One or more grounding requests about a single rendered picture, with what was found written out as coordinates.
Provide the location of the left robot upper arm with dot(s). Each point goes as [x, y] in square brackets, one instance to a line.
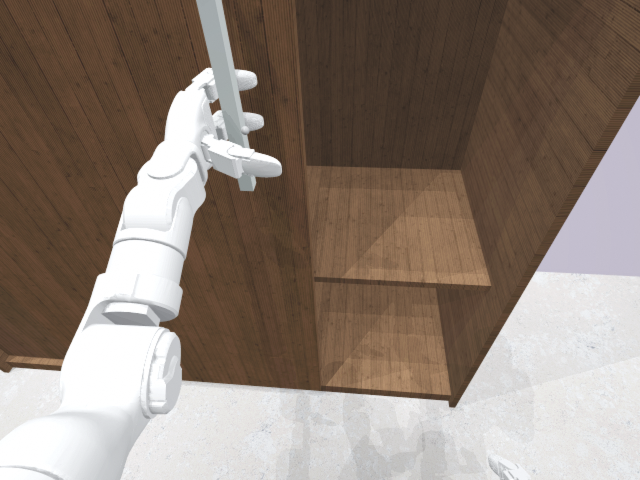
[116, 379]

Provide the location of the handle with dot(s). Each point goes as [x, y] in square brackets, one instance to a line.
[216, 36]

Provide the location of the robot left hand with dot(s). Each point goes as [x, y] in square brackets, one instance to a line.
[190, 119]

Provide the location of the robot right hand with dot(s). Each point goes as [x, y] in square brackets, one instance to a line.
[507, 470]

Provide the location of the wardrobe door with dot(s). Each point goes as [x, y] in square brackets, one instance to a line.
[85, 90]
[22, 335]

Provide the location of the robot left forearm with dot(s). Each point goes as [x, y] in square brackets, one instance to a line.
[141, 284]

